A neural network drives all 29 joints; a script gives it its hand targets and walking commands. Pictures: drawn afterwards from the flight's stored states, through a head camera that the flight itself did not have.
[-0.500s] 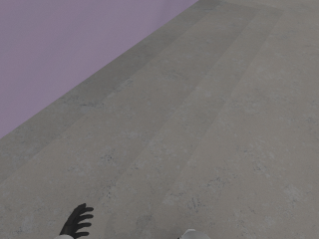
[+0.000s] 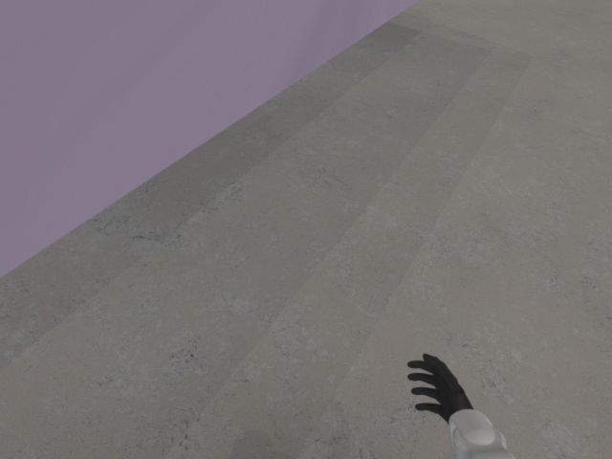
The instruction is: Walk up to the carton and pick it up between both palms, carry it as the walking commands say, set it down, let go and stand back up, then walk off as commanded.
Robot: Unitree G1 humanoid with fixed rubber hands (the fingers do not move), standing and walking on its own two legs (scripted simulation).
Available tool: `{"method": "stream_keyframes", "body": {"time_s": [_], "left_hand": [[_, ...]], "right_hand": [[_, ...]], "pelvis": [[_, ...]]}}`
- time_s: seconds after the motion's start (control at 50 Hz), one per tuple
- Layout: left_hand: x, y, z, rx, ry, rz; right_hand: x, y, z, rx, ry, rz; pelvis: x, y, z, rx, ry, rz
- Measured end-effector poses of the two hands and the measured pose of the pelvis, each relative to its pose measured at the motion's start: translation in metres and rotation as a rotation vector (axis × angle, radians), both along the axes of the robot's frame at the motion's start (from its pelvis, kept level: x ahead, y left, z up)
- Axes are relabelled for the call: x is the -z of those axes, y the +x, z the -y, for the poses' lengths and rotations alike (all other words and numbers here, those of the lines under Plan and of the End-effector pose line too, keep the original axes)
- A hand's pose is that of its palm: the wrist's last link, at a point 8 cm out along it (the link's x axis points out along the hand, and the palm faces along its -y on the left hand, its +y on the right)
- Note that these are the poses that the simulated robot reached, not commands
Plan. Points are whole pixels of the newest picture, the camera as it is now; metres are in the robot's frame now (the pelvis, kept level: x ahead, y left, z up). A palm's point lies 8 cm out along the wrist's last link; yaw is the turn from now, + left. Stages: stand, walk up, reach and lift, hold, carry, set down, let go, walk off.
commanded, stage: walk off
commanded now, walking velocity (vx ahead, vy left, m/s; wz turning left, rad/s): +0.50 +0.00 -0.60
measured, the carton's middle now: out of the picture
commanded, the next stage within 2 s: none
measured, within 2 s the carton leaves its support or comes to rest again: neither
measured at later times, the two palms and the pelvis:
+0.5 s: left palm (284, 275) +0.45 +0.09 -0.10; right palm out of the picture +0.02 -0.20 -0.13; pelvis +0.19 -0.03 -0.01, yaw -21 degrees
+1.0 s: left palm (276, 252) +0.54 +0.12 -0.16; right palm (557, 306) +0.43 -0.40 -0.08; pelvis +0.41 -0.11 -0.01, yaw -35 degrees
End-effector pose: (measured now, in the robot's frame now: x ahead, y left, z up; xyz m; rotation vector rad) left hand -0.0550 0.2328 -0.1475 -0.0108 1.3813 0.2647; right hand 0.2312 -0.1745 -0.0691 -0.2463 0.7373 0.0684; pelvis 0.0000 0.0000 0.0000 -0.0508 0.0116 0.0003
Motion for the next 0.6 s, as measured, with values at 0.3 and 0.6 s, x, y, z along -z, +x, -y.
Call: {"method": "stream_keyframes", "body": {"time_s": [0.3, 0.6], "left_hand": [[-0.039, 0.321, -0.022, 0.457, 0.057, 0.318], [-0.026, 0.565, 0.200, 0.819, -0.069, 0.541]], "right_hand": [[0.028, -0.210, 0.073, 0.635, -0.099, -0.480], [0.084, -0.179, 0.069, 0.848, 0.122, -0.740]], "pelvis": [[-0.013, 0.103, -0.017, 0.237, 0.023, 0.038], [0.028, 0.232, 0.070, 0.427, 0.039, 0.009]]}}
